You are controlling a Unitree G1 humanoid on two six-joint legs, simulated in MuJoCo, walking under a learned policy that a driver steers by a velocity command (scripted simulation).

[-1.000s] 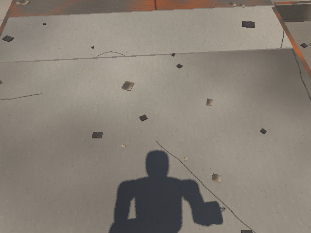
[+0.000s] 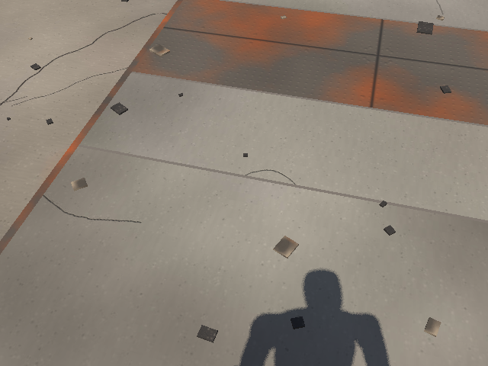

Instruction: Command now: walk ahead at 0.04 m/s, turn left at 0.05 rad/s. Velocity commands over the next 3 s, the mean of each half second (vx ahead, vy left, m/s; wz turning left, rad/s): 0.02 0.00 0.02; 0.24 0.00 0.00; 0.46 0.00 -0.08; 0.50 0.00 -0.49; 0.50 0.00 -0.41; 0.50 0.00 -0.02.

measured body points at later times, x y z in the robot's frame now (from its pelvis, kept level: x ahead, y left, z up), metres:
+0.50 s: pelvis +0.03 +0.03 +0.01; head +0.04 +0.03 +0.46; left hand +0.03 +0.26 -0.15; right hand +0.04 -0.20 -0.15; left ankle +0.00 +0.13 -0.74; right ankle +0.07 -0.08 -0.74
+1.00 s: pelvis +0.15 -0.03 +0.00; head +0.16 -0.04 +0.45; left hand +0.15 +0.22 -0.14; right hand +0.14 -0.27 -0.16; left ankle +0.07 +0.10 -0.66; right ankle +0.13 -0.10 -0.74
